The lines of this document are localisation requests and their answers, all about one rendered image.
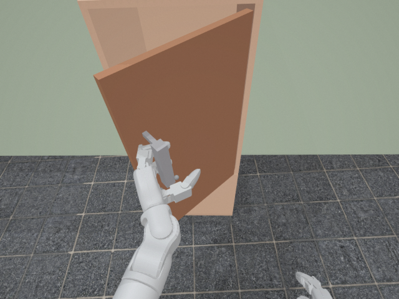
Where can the cupboard door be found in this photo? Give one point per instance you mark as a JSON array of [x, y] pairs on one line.
[[189, 92]]

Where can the left robot hand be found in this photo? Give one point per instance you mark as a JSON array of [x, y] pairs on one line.
[[148, 189]]

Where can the handle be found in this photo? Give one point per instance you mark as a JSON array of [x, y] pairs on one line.
[[162, 159]]

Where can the right robot hand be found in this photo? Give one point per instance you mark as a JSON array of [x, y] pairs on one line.
[[312, 286]]

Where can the robot left forearm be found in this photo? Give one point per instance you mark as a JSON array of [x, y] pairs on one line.
[[150, 265]]

